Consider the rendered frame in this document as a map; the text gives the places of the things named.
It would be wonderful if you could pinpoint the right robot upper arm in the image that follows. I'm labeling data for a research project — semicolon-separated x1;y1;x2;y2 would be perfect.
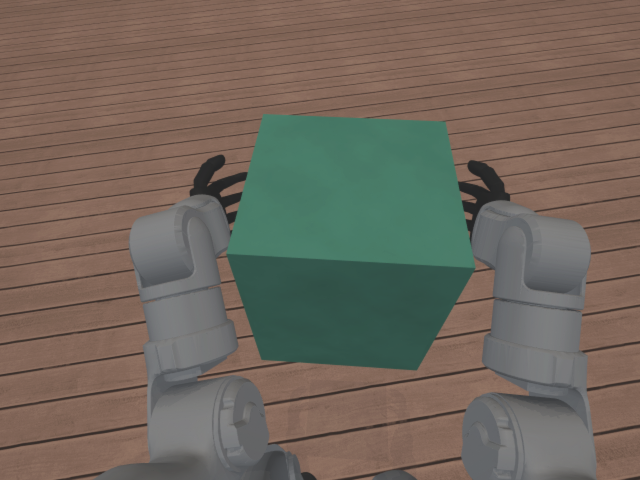
461;392;597;480

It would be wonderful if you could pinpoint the left robot hand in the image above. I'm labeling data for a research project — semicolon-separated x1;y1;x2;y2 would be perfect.
190;155;248;234

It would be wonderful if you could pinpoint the robot right forearm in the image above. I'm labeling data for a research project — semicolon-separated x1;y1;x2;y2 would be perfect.
471;200;596;459

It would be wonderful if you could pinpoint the right robot hand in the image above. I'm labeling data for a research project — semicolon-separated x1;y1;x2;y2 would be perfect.
458;160;510;248

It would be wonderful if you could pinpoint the left robot upper arm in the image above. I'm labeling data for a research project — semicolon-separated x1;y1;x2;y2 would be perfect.
93;375;269;480

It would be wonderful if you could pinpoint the robot left forearm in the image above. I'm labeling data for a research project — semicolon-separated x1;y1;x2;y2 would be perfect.
129;194;238;455

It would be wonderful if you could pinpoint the carton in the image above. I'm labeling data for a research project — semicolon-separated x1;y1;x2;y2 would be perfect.
226;114;476;370

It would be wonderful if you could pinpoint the robot left thigh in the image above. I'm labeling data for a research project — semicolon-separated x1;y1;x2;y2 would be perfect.
240;451;302;480

